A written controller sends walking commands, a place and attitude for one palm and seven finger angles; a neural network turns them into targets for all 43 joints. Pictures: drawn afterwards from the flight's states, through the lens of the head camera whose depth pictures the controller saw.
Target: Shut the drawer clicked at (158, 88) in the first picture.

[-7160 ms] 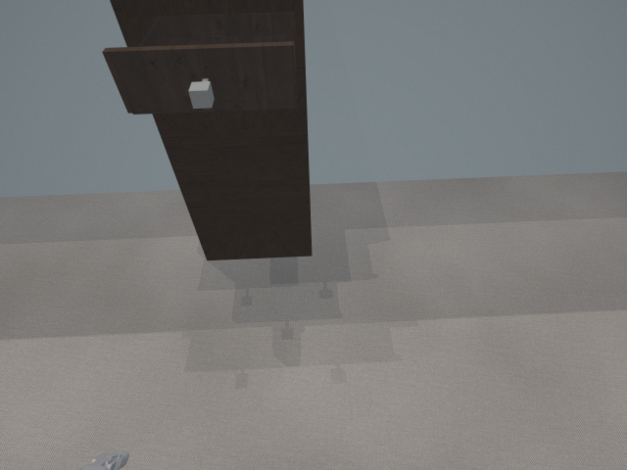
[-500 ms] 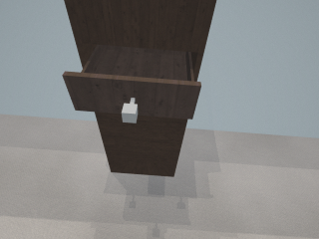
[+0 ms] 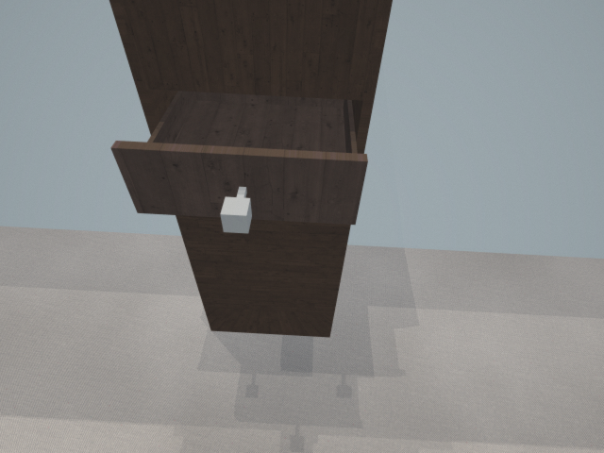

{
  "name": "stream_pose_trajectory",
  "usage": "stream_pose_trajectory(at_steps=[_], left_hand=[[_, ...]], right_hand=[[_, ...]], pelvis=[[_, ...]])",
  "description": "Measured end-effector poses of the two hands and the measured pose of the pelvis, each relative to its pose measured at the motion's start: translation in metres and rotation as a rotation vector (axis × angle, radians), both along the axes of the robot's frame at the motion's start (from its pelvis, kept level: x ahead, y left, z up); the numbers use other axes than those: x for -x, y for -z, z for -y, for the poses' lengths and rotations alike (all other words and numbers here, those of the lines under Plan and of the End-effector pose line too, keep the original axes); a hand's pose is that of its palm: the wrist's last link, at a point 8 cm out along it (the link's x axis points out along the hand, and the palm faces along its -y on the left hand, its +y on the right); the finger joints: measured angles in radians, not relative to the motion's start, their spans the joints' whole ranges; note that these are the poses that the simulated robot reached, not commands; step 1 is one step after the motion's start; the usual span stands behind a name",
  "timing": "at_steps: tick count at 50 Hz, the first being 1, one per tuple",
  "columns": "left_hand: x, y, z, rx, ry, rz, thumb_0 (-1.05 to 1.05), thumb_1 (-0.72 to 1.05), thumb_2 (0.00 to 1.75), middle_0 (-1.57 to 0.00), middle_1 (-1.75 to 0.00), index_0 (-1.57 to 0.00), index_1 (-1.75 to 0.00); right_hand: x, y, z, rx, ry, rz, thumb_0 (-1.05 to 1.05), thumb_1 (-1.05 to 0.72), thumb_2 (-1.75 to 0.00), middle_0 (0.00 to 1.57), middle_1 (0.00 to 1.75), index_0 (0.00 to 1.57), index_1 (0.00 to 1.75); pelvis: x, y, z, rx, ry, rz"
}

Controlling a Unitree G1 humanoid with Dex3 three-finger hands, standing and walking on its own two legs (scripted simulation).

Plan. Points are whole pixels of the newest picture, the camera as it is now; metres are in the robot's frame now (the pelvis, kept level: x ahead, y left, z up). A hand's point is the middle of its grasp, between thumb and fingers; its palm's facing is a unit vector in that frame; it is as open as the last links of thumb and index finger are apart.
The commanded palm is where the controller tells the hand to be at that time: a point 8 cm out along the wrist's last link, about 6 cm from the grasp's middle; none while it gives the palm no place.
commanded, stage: look again from close up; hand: left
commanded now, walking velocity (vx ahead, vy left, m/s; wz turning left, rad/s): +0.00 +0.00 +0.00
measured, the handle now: (239, 206) +0.45 +0.13 +0.08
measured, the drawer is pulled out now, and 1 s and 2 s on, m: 0.18 0.18 0.18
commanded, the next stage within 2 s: shuffle to correct the standing spot in 0.08 s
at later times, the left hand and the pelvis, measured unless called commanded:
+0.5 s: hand out of the picture -0.04 +0.10 -0.18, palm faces +0.07 -0.99 -0.13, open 7.3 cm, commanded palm none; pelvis +0.01 -0.04 +0.00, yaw +0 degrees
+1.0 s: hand out of the picture +0.03 +0.11 -0.18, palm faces +0.05 -0.98 -0.17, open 7.3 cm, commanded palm none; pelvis +0.04 -0.05 +0.00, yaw +0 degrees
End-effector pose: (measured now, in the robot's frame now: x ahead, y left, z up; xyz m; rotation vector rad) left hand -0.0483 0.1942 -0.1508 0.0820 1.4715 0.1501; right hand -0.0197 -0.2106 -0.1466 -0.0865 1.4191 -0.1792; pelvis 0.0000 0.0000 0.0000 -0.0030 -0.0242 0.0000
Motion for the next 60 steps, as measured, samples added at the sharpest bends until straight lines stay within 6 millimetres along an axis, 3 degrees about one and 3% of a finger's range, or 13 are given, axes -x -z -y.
stream_pose_trajectory(at_steps=[18, 26, 30, 34, 40, 45, 60], left_hand=[[-0.001, 0.002, 0.027, 0.026, -0.005, -0.002, 0.0, 0.91, 0.9, -0.2, -0.3, -0.2, -0.3], [0.001, 0.0, 0.042, 0.013, -0.029, -0.037, 0.0, 0.91, 0.9, -0.2, -0.3, -0.2, -0.3], [0.001, 0.0, 0.053, 0.008, -0.06, -0.046, 0.0, 0.91, 0.9, -0.2, -0.3, -0.2, -0.3], [-0.003, 0.004, 0.065, 0.03, -0.072, -0.066, 0.0, 0.91, 0.9, -0.2, -0.3, -0.2, -0.3], [-0.031, 0.005, 0.075, 0.055, -0.058, -0.049, 0.0, 0.91, 0.9, -0.2, -0.3, -0.2, -0.3], [-0.062, 0.005, 0.063, 0.033, -0.031, 0.02, 0.01, 0.91, 0.9, -0.21, -0.3, -0.2, -0.3], [-0.097, -0.013, -0.021, -0.147, 0.06, 0.226, 0.01, 0.91, 0.9, -0.2, -0.3, -0.2, -0.3]], right_hand=[[0.005, 0.001, 0.015, -0.005, 0.007, -0.014, 0.0, -0.91, -0.9, 0.19, 0.3, 0.19, 0.3], [0.002, 0.006, 0.042, 0.005, 0.023, -0.043, 0.0, -0.91, -0.9, 0.2, 0.3, 0.2, 0.3], [-0.011, 0.005, 0.059, 0.022, 0.001, -0.049, 0.01, -0.91, -0.9, 0.2, 0.3, 0.19, 0.3], [-0.036, 0.004, 0.066, 0.043, -0.028, -0.025, 0.01, -0.91, -0.9, 0.19, 0.3, 0.19, 0.3], [-0.069, -0.002, 0.064, 0.063, -0.052, 0.001, 0.02, -0.94, -0.9, 0.19, 0.3, 0.19, 0.3], [-0.085, -0.003, 0.065, 0.07, -0.053, 0.037, 0.02, -0.95, -0.9, 0.19, 0.3, 0.19, 0.3], [-0.095, -0.002, 0.059, 0.058, -0.088, 0.219, 0.01, -0.92, -0.9, 0.2, 0.3, 0.2, 0.3]], pelvis=[[-0.002, 0.001, 0.022, -0.001, -0.004, -0.001], [-0.014, 0.004, 0.043, -0.004, -0.003, -0.016], [-0.024, 0.005, 0.055, 0.01, -0.007, -0.026], [-0.037, 0.008, 0.058, 0.033, -0.015, -0.023], [-0.05, 0.003, 0.056, 0.007, -0.011, -0.017], [-0.048, 0.003, 0.051, -0.002, -0.004, -0.019], [-0.018, 0.01, 0.036, 0.006, -0.016, -0.004]])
